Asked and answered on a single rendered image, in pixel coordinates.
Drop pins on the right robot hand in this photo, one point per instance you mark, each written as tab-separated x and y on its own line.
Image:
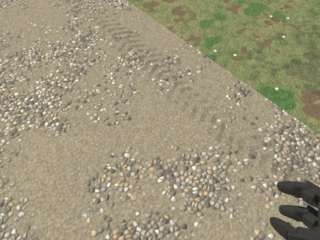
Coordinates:
310	193

